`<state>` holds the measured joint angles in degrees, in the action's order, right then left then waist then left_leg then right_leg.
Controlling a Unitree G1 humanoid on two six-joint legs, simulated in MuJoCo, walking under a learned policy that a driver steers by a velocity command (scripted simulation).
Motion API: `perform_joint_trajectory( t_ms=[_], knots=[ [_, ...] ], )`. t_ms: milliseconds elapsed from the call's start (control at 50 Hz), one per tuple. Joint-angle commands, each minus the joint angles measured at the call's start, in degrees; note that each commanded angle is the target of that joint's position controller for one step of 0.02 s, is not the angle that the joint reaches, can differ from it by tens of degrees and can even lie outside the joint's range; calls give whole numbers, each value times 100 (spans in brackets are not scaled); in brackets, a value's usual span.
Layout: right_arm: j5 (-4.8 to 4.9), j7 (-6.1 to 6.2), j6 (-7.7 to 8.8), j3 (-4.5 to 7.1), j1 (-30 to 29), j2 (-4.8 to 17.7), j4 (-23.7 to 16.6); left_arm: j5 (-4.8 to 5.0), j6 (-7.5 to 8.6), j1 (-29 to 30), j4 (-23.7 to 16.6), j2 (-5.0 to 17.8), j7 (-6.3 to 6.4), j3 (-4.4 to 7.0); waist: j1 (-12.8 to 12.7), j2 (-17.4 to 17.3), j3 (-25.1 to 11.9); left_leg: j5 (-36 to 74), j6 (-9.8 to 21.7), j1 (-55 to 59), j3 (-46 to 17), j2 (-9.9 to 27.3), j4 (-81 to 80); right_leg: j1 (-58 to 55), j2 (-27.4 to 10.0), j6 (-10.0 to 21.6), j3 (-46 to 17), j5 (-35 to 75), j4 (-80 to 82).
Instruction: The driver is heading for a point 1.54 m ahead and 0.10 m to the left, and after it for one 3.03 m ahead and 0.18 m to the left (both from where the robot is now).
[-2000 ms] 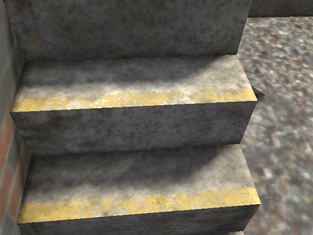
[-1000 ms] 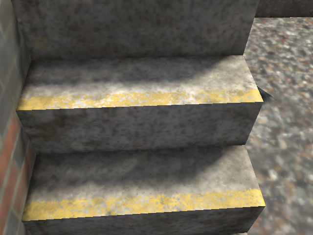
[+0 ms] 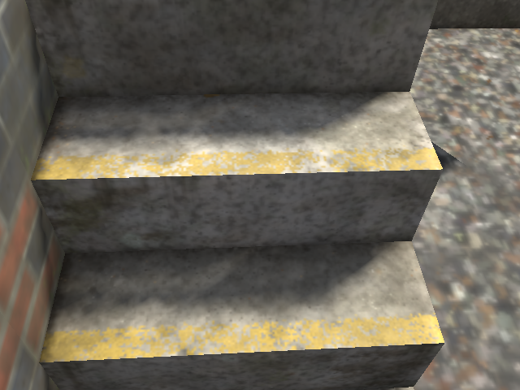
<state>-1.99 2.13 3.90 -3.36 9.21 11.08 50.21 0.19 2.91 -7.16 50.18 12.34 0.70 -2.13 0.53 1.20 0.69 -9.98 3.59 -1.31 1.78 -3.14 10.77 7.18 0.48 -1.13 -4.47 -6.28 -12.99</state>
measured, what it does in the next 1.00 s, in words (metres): stands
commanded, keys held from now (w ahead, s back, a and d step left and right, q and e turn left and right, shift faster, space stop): w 1.00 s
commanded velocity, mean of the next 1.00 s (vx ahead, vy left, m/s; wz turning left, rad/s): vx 0.50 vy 0.00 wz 0.00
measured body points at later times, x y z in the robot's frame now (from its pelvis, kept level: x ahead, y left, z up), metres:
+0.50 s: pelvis +0.00 +0.00 +0.00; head +0.01 +0.01 +0.45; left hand +0.14 +0.23 -0.13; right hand +0.12 -0.23 -0.12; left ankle -0.05 +0.08 -0.75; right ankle +0.01 -0.14 -0.75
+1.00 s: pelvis +0.00 +0.00 +0.00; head +0.01 +0.01 +0.45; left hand +0.14 +0.23 -0.13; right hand +0.13 -0.23 -0.12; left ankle -0.05 +0.08 -0.75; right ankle +0.01 -0.14 -0.75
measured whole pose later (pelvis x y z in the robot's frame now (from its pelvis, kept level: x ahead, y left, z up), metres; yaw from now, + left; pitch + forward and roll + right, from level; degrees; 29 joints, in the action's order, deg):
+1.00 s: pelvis +0.00 +0.00 +0.00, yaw +0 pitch +0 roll +0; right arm -2.0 2.2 3.9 -3.0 9.2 10.9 50.1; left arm 0.2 3.0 -7.0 50.4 12.3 0.7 -1.8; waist 0.4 1.1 0.7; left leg -10.0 3.2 -1.4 1.0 -2.9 10.9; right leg 6.9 0.5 -1.0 -4.1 -6.1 -12.6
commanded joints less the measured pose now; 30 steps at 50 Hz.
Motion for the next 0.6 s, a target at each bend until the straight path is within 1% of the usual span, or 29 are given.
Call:
perform_joint_trajectory(
  t_ms=[20, 40, 60, 80, 100, 120, 140, 160, 180, 200, 220, 240, 260, 280, 300, 320, 360, 380, 400, 420, 460, 480, 500, 520, 580, 600],
  knots=[
    [-30, 16, 74, 113, -206, 503, -353, -17, 81, 295, -364, 483, 13, 106, -16, -151, -202, 1721, -101, 286, -686, 1083, 71, 219, -727, 283, -488, 1096, -30],
    [22, 12, 68, 131, -48, 583, -290, -8, 77, 131, -332, 451, 4, 96, 2, -166, -501, 1488, -111, 389, -690, 1058, 34, 83, -731, 244, -476, 1009, 32],
    [18, 7, 66, 133, -71, 593, -283, -7, 74, 162, -327, 478, 1, 103, 1, -130, -398, 1392, -111, 357, -696, 1051, 7, 121, -719, 231, -467, 976, 48],
    [-3, 12, 69, 129, -99, 546, -312, 9, 74, 192, -337, 515, 10, 115, 7, -94, -367, 1397, -121, 327, -693, 1066, -15, 127, -708, 244, -468, 944, 71],
    [-5, 15, 68, 127, -115, 550, -312, 7, 73, 208, -339, 504, 12, 113, 5, -120, -353, 1421, -125, 317, -695, 1066, -18, 120, -714, 249, -471, 959, 75],
    [-12, 9, 69, 122, -192, 544, -323, -35, 81, 281, -363, 452, 3, 101, -17, -181, -201, 1676, -91, 282, -706, 1066, 87, 206, -739, 274, -485, 1146, -39],
    [20, 9, 67, 134, -43, 575, -275, -9, 77, 126, -324, 457, 1, 101, 3, -156, -494, 1469, -106, 382, -697, 1060, 32, 79, -732, 244, -470, 1011, 37],
    [16, 5, 66, 135, -73, 587, -272, -5, 77, 161, -325, 479, -2, 107, 1, -125, -395, 1383, -109, 352, -704, 1051, 10, 113, -717, 234, -462, 978, 53],
    [-3, 11, 70, 130, -104, 540, -301, 10, 76, 191, -332, 513, 8, 119, 6, -92, -364, 1390, -119, 319, -700, 1066, -14, 115, -709, 246, -463, 951, 77],
    [-30, 15, 74, 117, -216, 497, -337, -17, 84, 300, -357, 481, 11, 113, -16, -151, -192, 1697, -99, 266, -700, 1081, 73, 199, -730, 288, -482, 1111, -19],
    [23, 12, 68, 136, -54, 582, -273, -7, 80, 137, -326, 447, 3, 103, 3, -169, -498, 1484, -110, 376, -702, 1056, 36, 61, -733, 249, -469, 1023, 40],
    [20, 8, 65, 138, -75, 594, -266, -6, 77, 166, -322, 472, -1, 109, 1, -137, -398, 1396, -111, 348, -707, 1050, 11, 98, -721, 236, -460, 987, 55],
    [-1, 13, 68, 133, -103, 546, -295, 9, 77, 193, -331, 508, 8, 121, 6, -100, -369, 1401, -121, 319, -703, 1064, -11, 103, -710, 248, -460, 955, 79],
    [-29, 16, 73, 119, -216, 499, -331, -17, 84, 300, -354, 478, 11, 115, -16, -155, -195, 1698, -100, 264, -703, 1080, 74, 189, -730, 289, -478, 1112, -15],
    [24, 13, 67, 138, -54, 580, -268, -8, 80, 137, -322, 445, 2, 105, 2, -169, -499, 1478, -110, 374, -707, 1056, 35, 51, -734, 250, -465, 1024, 44],
    [5, 15, 68, 136, -93, 552, -290, 12, 78, 179, -319, 503, 9, 122, 1, -118, -396, 1424, -122, 333, -700, 1062, -3, 83, -712, 251, -456, 957, 72],
    [1, 19, 67, 135, -116, 552, -296, 4, 76, 211, -327, 491, 12, 121, 3, -136, -358, 1428, -127, 307, -707, 1063, -16, 84, -718, 254, -460, 970, 88],
    [-23, 19, 72, 126, -205, 506, -333, -20, 84, 296, -351, 473, 12, 119, -18, -170, -199, 1724, -103, 264, -707, 1076, 75, 170, -732, 292, -473, 1127, -13],
    [25, 14, 66, 142, -45, 583, -264, -11, 80, 134, -312, 440, 2, 107, 2, -184, -494, 1483, -113, 371, -708, 1055, 31, 47, -736, 251, -460, 1015, 52],
    [5, 15, 70, 139, -88, 547, -292, 10, 79, 175, -313, 500, 8, 125, -1, -118, -398, 1421, -122, 332, -705, 1062, -5, 74, -712, 251, -451, 955, 79],
    [1, 18, 68, 138, -115, 546, -299, 3, 76, 212, -322, 491, 11, 124, 2, -134, -354, 1418, -127, 300, -712, 1062, -20, 78, -720, 254, -456, 968, 94],
    [-23, 18, 74, 129, -206, 501, -336, -21, 84, 299, -347, 473, 12, 122, -19, -170, -195, 1715, -102, 256, -712, 1076, 71, 165, -734, 291, -468, 1125, -7],
    [9, 21, 71, 141, -63, 539, -296, 7, 81, 150, -311, 474, 13, 120, 1, -162, -492, 1518, -124, 355, -702, 1068, 15, 35, -728, 264, -455, 985, 69],
    [8, 18, 71, 144, -92, 554, -298, 8, 80, 186, -311, 490, 11, 125, -2, -142, -398, 1438, -128, 326, -707, 1059, -7, 63, -717, 255, -449, 959, 85],
    [5, 19, 69, 145, -106, 547, -308, 2, 76, 209, -321, 491, 12, 128, 0, -140, -359, 1441, -128, 300, -717, 1060, -18, 68, -721, 254, -448, 979, 94],
    [-23, 18, 74, 133, -199, 496, -339, -24, 85, 297, -339, 472, 12, 124, -19, -180, -191, 1715, -104, 252, -715, 1075, 67, 165, -738, 290, -462, 1118, 0]
  ],
)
